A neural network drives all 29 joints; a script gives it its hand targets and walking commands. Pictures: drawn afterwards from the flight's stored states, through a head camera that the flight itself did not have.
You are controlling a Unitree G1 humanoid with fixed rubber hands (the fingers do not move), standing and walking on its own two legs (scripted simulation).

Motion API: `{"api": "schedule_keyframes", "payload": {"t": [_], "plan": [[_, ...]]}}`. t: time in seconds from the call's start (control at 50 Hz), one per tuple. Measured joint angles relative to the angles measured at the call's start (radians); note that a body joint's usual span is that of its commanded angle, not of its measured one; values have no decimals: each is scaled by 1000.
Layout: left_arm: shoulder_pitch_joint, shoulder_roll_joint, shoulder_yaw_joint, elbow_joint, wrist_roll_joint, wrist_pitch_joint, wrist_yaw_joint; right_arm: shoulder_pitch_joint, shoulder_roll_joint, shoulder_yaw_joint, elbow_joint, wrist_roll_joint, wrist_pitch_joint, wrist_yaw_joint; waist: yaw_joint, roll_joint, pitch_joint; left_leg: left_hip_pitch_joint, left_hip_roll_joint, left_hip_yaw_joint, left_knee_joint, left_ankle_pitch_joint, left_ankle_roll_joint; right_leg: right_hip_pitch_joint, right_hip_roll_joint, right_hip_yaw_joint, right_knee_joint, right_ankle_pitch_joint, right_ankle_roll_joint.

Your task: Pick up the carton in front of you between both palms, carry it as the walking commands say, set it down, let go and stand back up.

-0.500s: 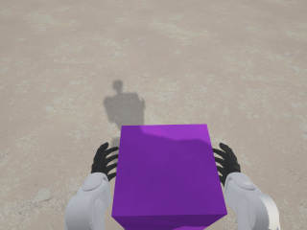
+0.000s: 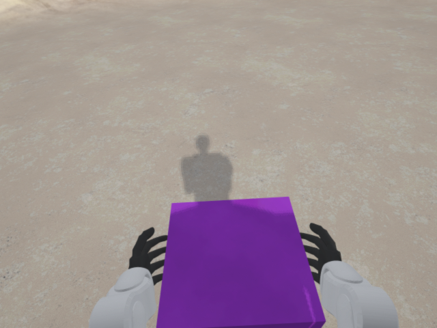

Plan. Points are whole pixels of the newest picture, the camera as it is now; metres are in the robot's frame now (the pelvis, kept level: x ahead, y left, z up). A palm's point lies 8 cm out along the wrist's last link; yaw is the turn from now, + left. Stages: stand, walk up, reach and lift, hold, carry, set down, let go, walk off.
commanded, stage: carry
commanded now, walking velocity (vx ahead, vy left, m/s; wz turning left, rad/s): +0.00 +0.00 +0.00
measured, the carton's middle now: (234, 285) +0.23 +0.01 -0.01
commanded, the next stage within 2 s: hold in 1.54 s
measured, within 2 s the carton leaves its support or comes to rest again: neither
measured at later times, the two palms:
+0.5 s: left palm (156, 193) +0.38 +0.16 +0.09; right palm (305, 193) +0.37 -0.14 +0.09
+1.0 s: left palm (161, 193) +0.41 +0.16 +0.05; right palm (299, 197) +0.39 -0.14 +0.05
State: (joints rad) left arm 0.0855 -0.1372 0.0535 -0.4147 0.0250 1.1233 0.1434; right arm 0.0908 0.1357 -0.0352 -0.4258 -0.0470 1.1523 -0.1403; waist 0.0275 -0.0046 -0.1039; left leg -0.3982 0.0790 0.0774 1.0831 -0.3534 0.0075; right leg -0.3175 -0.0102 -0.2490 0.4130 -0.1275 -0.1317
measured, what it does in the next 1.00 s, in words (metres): walks ahead: left foot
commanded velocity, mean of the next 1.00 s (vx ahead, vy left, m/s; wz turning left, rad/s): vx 0.00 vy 0.00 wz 0.00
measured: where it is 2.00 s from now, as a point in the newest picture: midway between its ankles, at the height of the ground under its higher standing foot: outside the picture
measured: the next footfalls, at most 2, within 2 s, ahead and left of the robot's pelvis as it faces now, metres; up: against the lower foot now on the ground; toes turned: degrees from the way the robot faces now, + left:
left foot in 0.32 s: +0.24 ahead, +0.16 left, +0.00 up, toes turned -19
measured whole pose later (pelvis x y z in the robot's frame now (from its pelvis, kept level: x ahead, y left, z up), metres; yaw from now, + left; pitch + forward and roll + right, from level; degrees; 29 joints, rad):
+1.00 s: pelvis +0.14 +0.03 -0.01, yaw -4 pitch +1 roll +1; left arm -0.08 -0.13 0.09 -0.09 0.17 0.93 0.07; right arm -0.08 0.13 -0.08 -0.09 -0.16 0.95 -0.07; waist 0.00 -0.02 -0.12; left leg -0.34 0.08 0.23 0.51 -0.19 0.02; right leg -0.16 -0.02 -0.16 0.52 -0.39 -0.04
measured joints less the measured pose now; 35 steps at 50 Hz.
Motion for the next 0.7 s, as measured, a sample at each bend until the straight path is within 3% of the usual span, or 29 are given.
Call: {"api": "schedule_keyframes", "payload": {"t": [0.1,0.18,0.26,0.32,0.36,0.42,0.7], "plan": [[18,-1,-5,-16,7,-50,-22,16,0,17,-23,-12,-41,5,-16,1,18,-103,26,30,-299,101,-31,96,-6,25,-105,5,14],[22,-1,-7,-51,5,-55,-26,14,-1,23,-59,-5,-37,-2,-30,15,15,-116,46,50,-413,176,-52,144,9,31,-111,-34,23],[26,-1,-8,-93,-5,-36,-17,7,-2,22,-98,11,-10,-12,-28,17,-2,-56,26,76,-502,208,-43,158,14,45,-44,-111,35],[11,0,-12,-118,-12,-13,-6,1,-1,14,-125,21,5,-16,-23,29,-19,37,19,106,-629,318,-32,155,27,45,32,-183,50],[-6,3,-6,-109,-15,2,-1,-6,-1,10,-114,23,8,-19,-20,0,-33,58,5,114,-638,232,-7,145,11,48,82,-230,58],[-12,3,0,-100,-13,22,7,-15,-1,8,-85,25,14,-15,-13,-40,-39,61,-10,132,-611,200,2,148,-11,66,106,-234,78],[-61,9,-2,14,47,-10,-27,-50,-5,0,27,-22,-31,18,-44,-25,-25,58,-4,153,-564,139,9,161,-11,91,101,-277,91]]}}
